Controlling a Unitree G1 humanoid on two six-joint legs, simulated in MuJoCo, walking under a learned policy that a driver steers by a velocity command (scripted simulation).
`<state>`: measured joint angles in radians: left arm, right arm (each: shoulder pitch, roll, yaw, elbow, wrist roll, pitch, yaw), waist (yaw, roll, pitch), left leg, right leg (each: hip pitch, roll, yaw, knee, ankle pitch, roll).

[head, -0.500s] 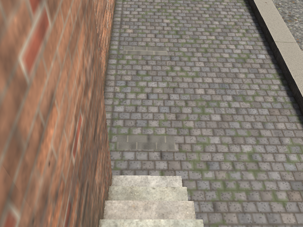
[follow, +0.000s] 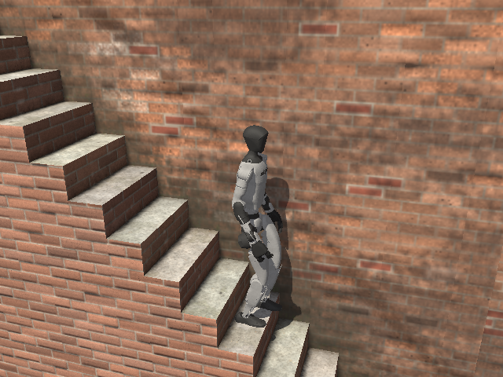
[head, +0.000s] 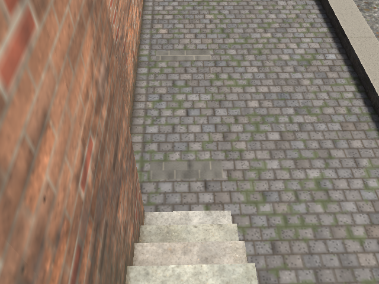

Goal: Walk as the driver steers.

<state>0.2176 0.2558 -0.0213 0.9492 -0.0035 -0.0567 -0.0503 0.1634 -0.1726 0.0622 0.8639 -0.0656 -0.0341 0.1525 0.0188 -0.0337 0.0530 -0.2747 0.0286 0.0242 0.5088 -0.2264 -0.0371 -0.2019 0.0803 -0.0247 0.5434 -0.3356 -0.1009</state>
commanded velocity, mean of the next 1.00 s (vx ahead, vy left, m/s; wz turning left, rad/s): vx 0.00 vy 0.00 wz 0.00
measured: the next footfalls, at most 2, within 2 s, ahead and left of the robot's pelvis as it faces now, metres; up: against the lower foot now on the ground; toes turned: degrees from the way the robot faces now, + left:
left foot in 1.88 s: +0.24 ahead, +0.12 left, -0.21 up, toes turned +1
